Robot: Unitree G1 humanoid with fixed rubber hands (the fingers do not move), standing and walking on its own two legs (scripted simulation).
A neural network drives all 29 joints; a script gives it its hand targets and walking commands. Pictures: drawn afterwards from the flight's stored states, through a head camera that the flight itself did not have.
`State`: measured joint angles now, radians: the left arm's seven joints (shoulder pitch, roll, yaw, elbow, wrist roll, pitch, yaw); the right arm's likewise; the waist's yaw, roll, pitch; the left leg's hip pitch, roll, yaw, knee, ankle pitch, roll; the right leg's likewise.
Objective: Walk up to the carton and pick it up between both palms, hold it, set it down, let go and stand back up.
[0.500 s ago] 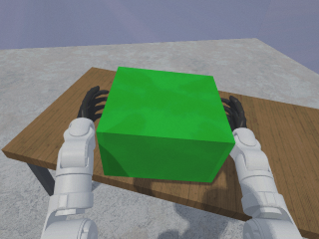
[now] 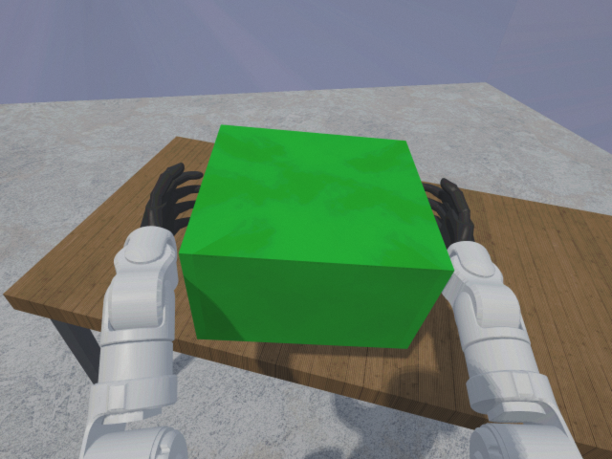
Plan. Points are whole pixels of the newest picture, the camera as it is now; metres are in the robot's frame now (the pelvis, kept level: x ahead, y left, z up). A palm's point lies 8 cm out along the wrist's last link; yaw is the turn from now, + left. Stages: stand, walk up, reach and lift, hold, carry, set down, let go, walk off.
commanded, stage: hold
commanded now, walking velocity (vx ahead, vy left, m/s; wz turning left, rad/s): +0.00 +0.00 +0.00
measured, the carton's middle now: (310, 231) +0.39 -0.01 +0.13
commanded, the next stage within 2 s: none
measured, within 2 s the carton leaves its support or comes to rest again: neither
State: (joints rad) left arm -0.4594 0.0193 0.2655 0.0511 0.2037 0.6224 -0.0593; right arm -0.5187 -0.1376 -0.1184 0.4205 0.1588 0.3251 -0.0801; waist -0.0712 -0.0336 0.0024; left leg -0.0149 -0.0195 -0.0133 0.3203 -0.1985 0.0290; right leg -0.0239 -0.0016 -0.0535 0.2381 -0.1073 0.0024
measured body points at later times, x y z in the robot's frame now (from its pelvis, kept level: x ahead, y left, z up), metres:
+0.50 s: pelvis -0.01 -0.01 +0.00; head -0.05 +0.01 +0.45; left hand +0.36 +0.19 +0.19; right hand +0.38 -0.18 +0.19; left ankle -0.01 +0.10 -0.75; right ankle +0.02 -0.12 -0.75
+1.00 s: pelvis -0.01 -0.01 +0.00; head -0.06 +0.01 +0.45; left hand +0.35 +0.18 +0.19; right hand +0.36 -0.20 +0.18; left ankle -0.01 +0.10 -0.75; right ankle +0.02 -0.12 -0.75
